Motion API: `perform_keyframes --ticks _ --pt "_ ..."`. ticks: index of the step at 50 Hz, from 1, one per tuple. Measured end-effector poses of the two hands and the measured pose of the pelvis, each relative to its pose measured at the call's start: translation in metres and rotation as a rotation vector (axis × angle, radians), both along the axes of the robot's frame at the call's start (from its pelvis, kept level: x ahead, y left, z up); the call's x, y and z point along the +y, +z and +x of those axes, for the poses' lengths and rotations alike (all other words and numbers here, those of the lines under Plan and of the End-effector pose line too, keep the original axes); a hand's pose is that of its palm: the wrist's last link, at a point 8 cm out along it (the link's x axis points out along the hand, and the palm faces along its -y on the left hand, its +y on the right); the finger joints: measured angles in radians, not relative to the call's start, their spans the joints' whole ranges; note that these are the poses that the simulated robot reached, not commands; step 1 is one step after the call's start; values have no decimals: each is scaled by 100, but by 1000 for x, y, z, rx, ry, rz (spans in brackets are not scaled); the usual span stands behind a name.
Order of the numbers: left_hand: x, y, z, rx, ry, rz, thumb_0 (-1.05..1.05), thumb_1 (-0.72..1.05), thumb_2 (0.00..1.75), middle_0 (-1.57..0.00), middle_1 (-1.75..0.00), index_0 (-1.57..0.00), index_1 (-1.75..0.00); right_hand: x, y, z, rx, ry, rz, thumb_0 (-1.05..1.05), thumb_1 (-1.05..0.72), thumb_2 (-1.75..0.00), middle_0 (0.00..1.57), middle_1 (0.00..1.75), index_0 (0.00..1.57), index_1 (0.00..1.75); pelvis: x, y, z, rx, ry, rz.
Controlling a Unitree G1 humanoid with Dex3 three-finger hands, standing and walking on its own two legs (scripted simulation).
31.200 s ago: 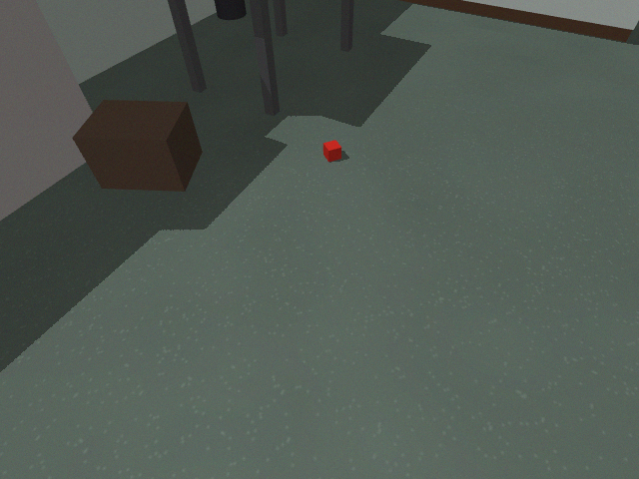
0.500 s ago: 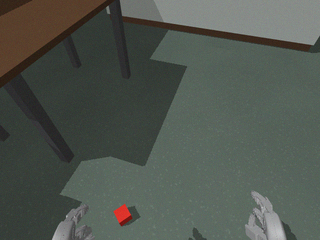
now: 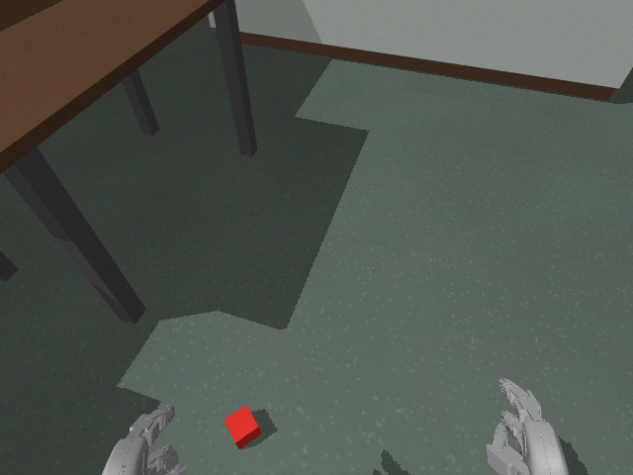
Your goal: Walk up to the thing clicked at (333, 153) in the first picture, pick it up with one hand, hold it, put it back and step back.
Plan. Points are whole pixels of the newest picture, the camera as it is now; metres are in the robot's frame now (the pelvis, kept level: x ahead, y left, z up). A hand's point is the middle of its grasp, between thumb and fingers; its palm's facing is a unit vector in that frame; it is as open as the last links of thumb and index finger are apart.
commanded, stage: home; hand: left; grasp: from above
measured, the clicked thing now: (242, 426) +0.38 +0.22 -0.68
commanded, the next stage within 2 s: stand in 0.08 s
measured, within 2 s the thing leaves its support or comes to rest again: neither
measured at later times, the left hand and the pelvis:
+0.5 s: hand out of the picture +0.10 +0.23 -0.11, palm faces +0.01 -0.94 -0.34, open 7.4 cm; pelvis -0.01 +0.00 +0.03, yaw +0 degrees
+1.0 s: hand out of the picture +0.04 +0.24 -0.10, palm faces +0.02 -0.94 -0.33, open 7.4 cm; pelvis -0.01 +0.00 +0.06, yaw -1 degrees
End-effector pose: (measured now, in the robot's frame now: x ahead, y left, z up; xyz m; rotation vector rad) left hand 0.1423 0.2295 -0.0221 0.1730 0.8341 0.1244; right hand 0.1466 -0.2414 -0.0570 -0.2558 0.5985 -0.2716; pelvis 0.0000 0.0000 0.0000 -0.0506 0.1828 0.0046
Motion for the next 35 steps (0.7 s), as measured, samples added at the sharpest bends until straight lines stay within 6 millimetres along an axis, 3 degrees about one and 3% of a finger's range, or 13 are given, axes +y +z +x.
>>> perform_keyframes --ticks 9,14,24,35 --pt "-1 -1 2 3 2 -1 1 91 90 -20 -29 -20 -30 -1 -1 2 4 1 4 1 -90 -90 20 30 20 30 -1 0 2 2 0 1" --pt "15 -25 4 -6 -38 100 1 90 90 -20 -30 -20 -30 -9 -19 -8 271 154 -43 1 -90 -90 20 30 20 30 -3 11 -6 -94 -9 36" --pt "46 -48 -49 207 24 138 1 91 90 -20 -30 -20 -30 -37 -15 -50 464 45 8 1 -91 -90 21 30 20 30 -2 32 -7 -171 -13 53" --pt "49 -49 -93 356 74 104 1 91 90 -20 -30 -20 -30 -31 -10 -83 575 -13 46 1 -91 -90 20 30 20 30 3 52 -5 -221 -11 47"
